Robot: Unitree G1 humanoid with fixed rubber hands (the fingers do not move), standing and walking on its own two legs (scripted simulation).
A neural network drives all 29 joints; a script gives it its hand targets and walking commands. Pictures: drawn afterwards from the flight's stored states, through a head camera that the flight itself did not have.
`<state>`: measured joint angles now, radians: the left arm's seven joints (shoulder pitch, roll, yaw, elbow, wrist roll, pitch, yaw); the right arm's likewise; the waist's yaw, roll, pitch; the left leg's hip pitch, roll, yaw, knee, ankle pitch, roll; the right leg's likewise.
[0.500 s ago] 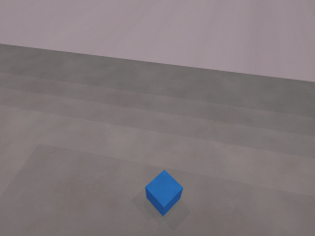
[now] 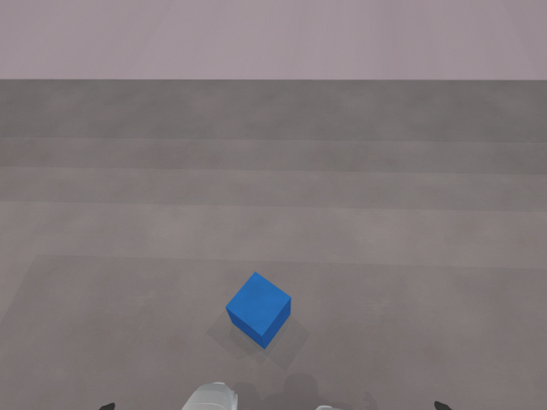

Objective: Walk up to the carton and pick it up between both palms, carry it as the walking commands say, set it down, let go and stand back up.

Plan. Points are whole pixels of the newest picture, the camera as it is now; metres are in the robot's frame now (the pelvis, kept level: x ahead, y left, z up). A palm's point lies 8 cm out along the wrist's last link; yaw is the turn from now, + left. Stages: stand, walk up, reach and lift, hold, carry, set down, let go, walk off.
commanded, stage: walk up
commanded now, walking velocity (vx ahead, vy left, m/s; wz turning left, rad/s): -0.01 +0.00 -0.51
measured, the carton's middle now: (260, 310) +0.47 +0.10 -0.68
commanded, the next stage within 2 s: stand in 1.94 s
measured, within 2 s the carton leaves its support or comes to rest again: neither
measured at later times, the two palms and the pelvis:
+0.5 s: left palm out of the picture +0.12 +0.45 -0.10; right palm out of the picture +0.06 -0.11 -0.12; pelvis +0.03 +0.15 +0.00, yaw -14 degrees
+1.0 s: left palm (20, 298) +0.28 +0.49 -0.11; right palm out of the picture +0.07 +0.02 -0.12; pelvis +0.12 +0.27 +0.01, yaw -27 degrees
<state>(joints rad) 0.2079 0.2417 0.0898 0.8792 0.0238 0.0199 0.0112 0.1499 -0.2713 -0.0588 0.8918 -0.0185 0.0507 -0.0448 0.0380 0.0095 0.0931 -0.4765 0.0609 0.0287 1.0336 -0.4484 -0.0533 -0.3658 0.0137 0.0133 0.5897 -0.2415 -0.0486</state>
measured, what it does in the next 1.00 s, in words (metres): steps to the left, turning right: left foot, then right foot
